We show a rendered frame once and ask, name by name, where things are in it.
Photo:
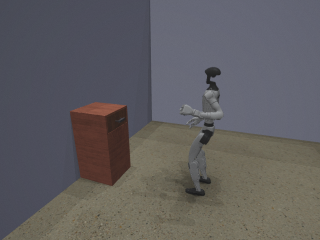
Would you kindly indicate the right robot foot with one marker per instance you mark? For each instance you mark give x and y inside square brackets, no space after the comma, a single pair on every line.
[207,180]

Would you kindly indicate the robot torso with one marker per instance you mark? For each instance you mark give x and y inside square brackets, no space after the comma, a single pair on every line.
[206,107]

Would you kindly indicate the robot left upper arm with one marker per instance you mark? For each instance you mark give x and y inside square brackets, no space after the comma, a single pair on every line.
[211,98]

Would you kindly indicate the drawer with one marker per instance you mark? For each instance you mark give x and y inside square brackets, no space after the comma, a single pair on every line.
[112,119]

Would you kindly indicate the robot right hand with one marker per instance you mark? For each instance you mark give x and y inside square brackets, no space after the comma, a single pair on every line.
[196,121]

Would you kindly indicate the handle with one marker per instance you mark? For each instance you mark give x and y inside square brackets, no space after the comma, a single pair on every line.
[121,120]

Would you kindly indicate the robot left forearm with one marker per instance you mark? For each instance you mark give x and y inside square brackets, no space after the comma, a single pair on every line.
[207,115]

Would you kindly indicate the cabinet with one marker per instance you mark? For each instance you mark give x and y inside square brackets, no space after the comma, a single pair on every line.
[102,157]

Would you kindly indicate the robot left hand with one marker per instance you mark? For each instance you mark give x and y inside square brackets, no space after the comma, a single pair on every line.
[186,110]

